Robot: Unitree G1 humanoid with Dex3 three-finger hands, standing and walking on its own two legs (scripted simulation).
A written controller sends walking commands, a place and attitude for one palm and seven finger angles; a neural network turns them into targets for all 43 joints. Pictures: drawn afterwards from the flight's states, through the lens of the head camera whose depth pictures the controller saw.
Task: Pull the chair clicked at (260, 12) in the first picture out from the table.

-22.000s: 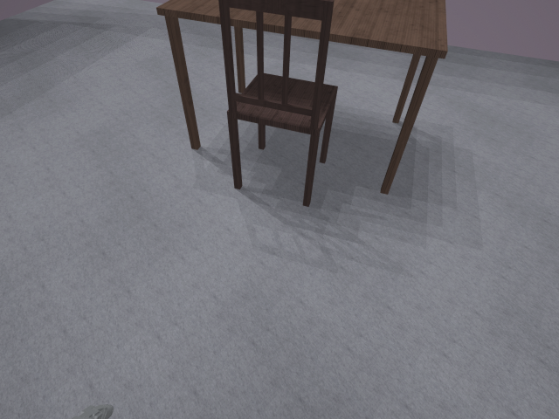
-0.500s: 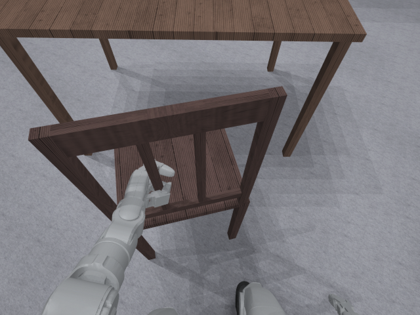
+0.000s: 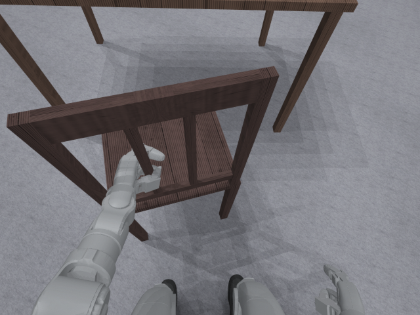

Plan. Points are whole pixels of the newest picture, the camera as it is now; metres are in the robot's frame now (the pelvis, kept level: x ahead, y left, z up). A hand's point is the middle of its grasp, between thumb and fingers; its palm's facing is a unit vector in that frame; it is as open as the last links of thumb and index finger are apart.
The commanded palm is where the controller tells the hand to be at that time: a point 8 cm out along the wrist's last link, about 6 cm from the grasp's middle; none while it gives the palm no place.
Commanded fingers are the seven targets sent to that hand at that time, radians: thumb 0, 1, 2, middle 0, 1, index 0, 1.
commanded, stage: step backward, pulling the chair out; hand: left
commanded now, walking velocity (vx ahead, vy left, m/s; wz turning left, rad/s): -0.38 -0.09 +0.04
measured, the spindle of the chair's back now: (146, 165) +0.40 +0.13 -0.06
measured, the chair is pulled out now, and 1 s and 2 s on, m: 0.31 0.50 0.56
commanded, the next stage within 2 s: stop walking, hand still on the chair in 0.82 s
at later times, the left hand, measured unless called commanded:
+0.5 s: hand (144, 223) +0.28 +0.13 -0.06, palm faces -0.02 -0.98 -0.19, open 5.4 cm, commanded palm +0.28 +0.18 -0.06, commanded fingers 0.00 0.90 0.90 -0.50 -1.45 -0.50 -1.45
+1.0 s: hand (144, 273) +0.19 +0.12 -0.06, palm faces -0.01 -0.98 -0.22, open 5.3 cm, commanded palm +0.18 +0.17 -0.04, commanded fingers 0.00 0.90 0.90 -0.50 -1.45 -0.50 -1.45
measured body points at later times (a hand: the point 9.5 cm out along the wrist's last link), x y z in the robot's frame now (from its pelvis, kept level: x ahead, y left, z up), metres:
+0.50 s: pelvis -0.07 +0.00 +0.00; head +0.01 +0.00 +0.45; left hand +0.28 +0.18 -0.05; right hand +0.02 -0.25 -0.13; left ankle -0.08 +0.14 -0.73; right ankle -0.04 -0.12 -0.70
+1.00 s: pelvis -0.16 -0.02 -0.01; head -0.09 -0.03 +0.44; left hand +0.18 +0.17 -0.04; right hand -0.05 -0.26 -0.14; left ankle -0.11 +0.15 -0.73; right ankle -0.07 -0.13 -0.73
